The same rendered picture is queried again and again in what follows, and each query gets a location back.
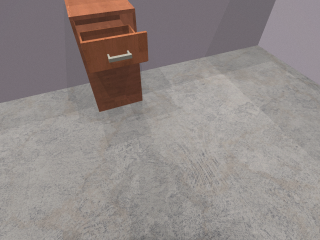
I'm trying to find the handle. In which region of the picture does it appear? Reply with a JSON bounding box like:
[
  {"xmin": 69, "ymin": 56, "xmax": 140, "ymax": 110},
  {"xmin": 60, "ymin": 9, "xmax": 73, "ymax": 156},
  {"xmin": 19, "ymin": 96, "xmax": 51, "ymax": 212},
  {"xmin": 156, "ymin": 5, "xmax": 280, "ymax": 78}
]
[{"xmin": 107, "ymin": 50, "xmax": 133, "ymax": 63}]

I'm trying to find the drawer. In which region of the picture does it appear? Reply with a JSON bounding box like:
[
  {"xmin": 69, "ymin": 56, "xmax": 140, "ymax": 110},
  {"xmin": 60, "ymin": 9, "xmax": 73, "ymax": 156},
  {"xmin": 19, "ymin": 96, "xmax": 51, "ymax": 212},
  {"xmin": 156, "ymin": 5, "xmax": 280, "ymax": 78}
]
[{"xmin": 78, "ymin": 24, "xmax": 149, "ymax": 74}]

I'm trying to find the cabinet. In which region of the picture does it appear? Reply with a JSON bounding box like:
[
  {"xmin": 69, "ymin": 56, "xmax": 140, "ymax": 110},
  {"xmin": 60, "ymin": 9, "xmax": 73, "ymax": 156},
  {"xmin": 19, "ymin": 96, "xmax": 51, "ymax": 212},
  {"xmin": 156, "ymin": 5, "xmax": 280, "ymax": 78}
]
[{"xmin": 64, "ymin": 0, "xmax": 143, "ymax": 112}]

